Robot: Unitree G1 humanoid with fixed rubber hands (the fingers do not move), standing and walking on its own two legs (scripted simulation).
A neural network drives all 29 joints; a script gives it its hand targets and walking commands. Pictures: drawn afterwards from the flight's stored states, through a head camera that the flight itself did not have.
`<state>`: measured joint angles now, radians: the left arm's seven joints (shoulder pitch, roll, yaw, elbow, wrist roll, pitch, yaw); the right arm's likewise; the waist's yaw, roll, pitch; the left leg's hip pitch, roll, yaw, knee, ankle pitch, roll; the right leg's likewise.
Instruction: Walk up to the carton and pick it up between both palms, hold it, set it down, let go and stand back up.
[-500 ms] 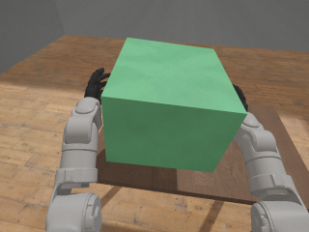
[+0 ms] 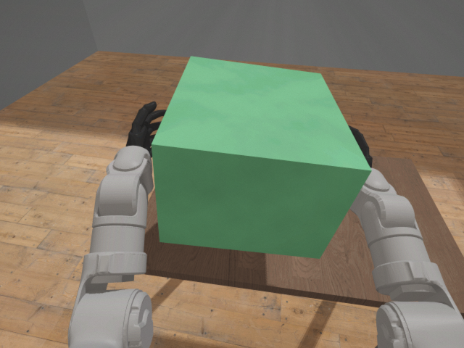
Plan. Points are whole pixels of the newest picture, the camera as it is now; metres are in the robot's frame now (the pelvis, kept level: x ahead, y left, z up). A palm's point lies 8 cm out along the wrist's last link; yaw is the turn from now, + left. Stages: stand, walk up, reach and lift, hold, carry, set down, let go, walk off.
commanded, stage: hold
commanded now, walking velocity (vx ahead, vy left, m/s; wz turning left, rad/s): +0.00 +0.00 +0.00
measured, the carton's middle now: (249, 148) +0.44 +0.01 +0.17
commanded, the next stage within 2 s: none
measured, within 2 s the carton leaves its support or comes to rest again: neither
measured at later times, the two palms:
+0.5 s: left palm (140, 149) +0.38 +0.19 +0.21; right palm (356, 171) +0.38 -0.17 +0.17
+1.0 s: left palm (141, 149) +0.38 +0.19 +0.21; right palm (356, 171) +0.38 -0.17 +0.17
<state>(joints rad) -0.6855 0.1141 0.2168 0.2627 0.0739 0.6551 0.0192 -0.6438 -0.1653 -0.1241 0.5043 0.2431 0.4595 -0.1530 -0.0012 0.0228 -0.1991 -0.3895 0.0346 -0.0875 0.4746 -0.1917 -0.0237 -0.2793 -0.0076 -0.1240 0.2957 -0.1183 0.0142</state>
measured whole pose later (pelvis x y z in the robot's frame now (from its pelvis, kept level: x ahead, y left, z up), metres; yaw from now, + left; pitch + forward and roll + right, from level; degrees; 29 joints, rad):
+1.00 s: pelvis +0.00 +0.00 +0.00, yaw +0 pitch +6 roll -3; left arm -0.69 0.11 0.22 0.26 0.07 0.65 0.02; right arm -0.64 -0.17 -0.12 0.50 0.24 0.46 -0.15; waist 0.00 0.02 -0.20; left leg -0.39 0.03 -0.09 0.47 -0.19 -0.02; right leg -0.28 -0.01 -0.12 0.30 -0.12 0.01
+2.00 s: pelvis +0.00 +0.00 +0.00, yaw +0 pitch +6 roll -3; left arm -0.69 0.11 0.22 0.26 0.07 0.65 0.02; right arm -0.64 -0.17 -0.12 0.50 0.24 0.46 -0.15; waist 0.00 0.02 -0.20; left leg -0.39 0.03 -0.09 0.47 -0.19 -0.02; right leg -0.28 -0.01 -0.12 0.29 -0.12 0.01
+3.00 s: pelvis +0.00 +0.00 +0.00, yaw +0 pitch +6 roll -3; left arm -0.69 0.11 0.22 0.26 0.07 0.65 0.02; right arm -0.64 -0.17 -0.12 0.50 0.24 0.46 -0.15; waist 0.00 0.02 -0.20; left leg -0.39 0.03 -0.09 0.47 -0.19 -0.02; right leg -0.28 -0.01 -0.12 0.29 -0.12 0.01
